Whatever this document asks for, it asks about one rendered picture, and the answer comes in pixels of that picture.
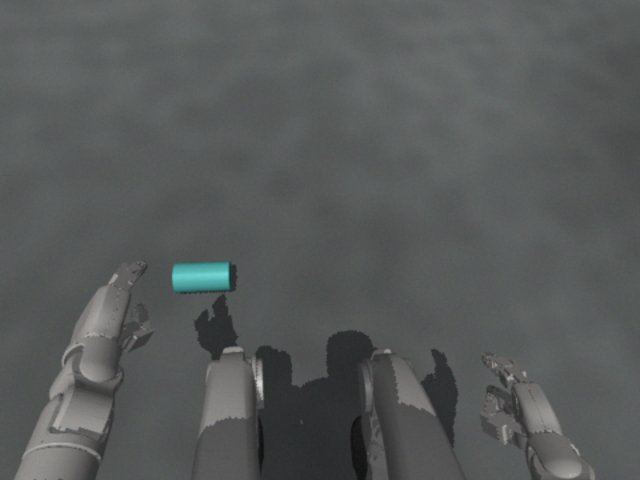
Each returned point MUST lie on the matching left robot arm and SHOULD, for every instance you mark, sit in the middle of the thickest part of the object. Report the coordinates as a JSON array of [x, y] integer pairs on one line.
[[70, 437]]

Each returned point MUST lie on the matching right robot arm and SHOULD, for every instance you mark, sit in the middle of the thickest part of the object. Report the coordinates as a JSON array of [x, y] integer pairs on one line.
[[551, 456]]

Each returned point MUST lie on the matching right robot foot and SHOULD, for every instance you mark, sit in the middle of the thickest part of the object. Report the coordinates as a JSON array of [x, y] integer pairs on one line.
[[359, 456]]

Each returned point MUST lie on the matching left robot hand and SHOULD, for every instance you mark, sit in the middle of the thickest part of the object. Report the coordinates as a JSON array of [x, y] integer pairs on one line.
[[105, 313]]

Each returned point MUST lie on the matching right robot hand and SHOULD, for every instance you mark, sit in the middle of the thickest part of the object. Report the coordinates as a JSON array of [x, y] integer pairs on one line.
[[514, 418]]

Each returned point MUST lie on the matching can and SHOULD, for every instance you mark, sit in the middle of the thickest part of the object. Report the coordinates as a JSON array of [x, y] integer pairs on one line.
[[202, 276]]

